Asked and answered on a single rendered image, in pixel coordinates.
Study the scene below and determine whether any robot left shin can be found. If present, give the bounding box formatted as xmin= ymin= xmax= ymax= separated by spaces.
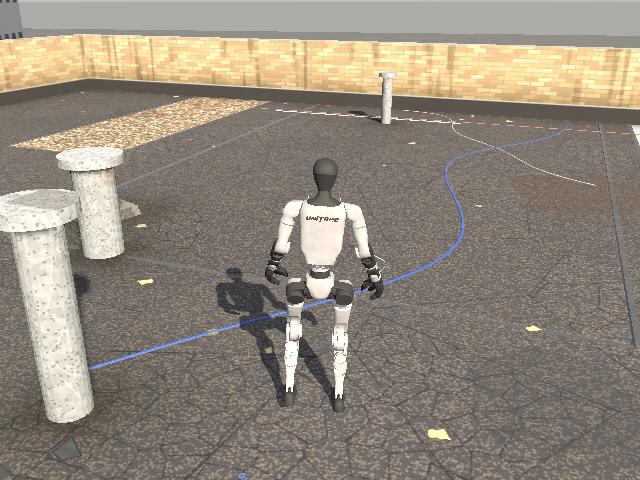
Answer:
xmin=284 ymin=323 xmax=299 ymax=393

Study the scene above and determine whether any robot left forearm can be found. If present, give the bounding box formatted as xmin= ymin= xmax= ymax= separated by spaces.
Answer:
xmin=267 ymin=238 xmax=284 ymax=271

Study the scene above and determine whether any right robot hand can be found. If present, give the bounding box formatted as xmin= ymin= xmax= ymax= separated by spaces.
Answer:
xmin=361 ymin=277 xmax=384 ymax=300

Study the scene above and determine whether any right robot upper arm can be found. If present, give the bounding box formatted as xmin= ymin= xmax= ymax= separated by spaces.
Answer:
xmin=344 ymin=203 xmax=371 ymax=259

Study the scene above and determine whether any robot right forearm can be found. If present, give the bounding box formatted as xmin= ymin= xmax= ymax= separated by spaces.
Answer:
xmin=361 ymin=243 xmax=381 ymax=282

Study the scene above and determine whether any robot left foot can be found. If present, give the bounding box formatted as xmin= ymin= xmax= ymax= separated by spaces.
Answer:
xmin=283 ymin=384 xmax=297 ymax=406

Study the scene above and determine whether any left robot upper arm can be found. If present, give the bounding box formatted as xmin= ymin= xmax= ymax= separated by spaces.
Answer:
xmin=274 ymin=200 xmax=303 ymax=254

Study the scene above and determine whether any left robot hand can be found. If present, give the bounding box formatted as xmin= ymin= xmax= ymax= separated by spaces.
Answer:
xmin=265 ymin=266 xmax=288 ymax=285

